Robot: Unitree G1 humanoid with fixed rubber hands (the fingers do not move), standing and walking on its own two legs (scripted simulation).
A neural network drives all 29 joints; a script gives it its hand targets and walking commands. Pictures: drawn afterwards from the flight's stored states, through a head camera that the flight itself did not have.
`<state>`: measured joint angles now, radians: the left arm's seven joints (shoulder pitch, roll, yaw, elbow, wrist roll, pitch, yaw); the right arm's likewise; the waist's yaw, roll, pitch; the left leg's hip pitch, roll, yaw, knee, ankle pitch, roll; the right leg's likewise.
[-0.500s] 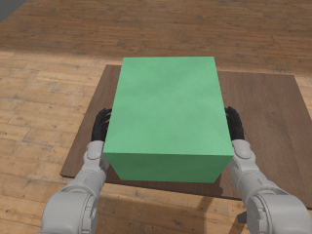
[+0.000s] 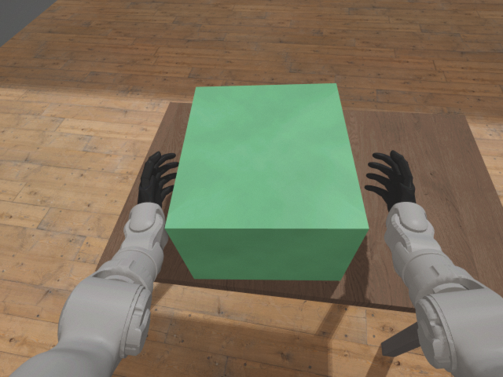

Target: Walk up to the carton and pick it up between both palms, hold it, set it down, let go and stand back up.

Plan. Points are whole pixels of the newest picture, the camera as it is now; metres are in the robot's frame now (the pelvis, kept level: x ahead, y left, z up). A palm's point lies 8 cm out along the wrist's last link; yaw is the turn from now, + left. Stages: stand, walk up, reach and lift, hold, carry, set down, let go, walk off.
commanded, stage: set down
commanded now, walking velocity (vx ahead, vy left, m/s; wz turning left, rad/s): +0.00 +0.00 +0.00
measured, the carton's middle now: (265, 180) +0.47 +0.01 +0.01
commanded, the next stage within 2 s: none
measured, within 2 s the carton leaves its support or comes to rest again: neither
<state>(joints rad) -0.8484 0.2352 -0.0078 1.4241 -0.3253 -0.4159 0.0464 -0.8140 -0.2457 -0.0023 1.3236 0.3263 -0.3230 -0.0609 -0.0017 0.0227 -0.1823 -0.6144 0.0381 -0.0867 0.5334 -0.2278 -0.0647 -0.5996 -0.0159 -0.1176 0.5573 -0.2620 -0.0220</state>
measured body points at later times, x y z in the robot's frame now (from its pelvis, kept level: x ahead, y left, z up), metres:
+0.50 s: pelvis -0.02 +0.01 +0.00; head +0.02 +0.00 +0.45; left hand +0.44 +0.21 +0.12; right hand +0.43 -0.23 +0.11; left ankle +0.01 +0.16 -0.73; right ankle -0.01 -0.09 -0.73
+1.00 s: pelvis -0.03 +0.03 +0.00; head +0.01 +0.04 +0.45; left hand +0.39 +0.24 +0.10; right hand +0.38 -0.21 +0.07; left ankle +0.01 +0.16 -0.73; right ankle -0.01 -0.09 -0.73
